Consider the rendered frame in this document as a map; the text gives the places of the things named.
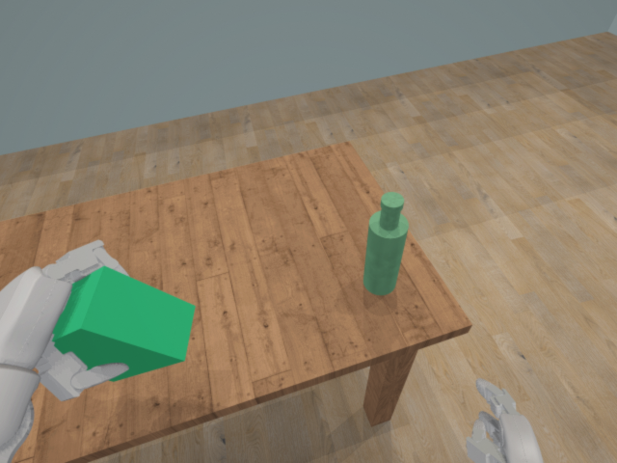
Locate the robot right hand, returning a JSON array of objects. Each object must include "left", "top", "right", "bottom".
[{"left": 466, "top": 378, "right": 544, "bottom": 463}]

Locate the sponge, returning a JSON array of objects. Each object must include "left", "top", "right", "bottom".
[{"left": 52, "top": 266, "right": 196, "bottom": 382}]

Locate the left robot forearm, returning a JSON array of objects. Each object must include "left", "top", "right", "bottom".
[{"left": 0, "top": 365, "right": 40, "bottom": 463}]

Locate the table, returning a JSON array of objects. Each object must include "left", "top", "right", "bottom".
[{"left": 0, "top": 141, "right": 472, "bottom": 463}]

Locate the robot left hand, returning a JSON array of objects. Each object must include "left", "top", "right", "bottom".
[{"left": 0, "top": 240, "right": 130, "bottom": 401}]

